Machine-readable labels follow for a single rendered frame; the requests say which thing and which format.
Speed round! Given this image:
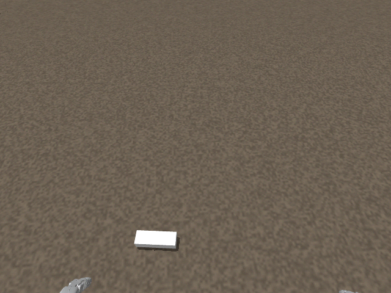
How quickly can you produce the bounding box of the left robot hand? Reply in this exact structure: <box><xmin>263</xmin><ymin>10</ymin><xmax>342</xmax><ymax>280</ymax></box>
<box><xmin>60</xmin><ymin>277</ymin><xmax>92</xmax><ymax>293</ymax></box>

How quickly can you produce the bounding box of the carton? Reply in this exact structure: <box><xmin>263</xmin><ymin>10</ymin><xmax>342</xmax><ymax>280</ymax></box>
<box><xmin>134</xmin><ymin>230</ymin><xmax>177</xmax><ymax>248</ymax></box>

